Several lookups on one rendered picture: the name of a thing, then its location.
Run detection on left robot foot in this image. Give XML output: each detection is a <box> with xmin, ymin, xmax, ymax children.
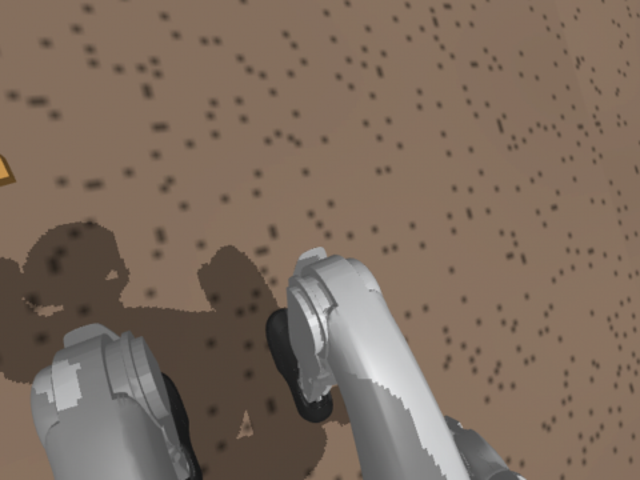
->
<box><xmin>161</xmin><ymin>372</ymin><xmax>203</xmax><ymax>480</ymax></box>

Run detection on small box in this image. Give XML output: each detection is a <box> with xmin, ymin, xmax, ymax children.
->
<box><xmin>0</xmin><ymin>154</ymin><xmax>17</xmax><ymax>187</ymax></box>

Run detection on right robot hand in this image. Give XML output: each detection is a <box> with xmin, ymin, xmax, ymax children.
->
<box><xmin>444</xmin><ymin>415</ymin><xmax>510</xmax><ymax>480</ymax></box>

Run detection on right robot foot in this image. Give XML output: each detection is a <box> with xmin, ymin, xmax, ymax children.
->
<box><xmin>266</xmin><ymin>308</ymin><xmax>333</xmax><ymax>423</ymax></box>

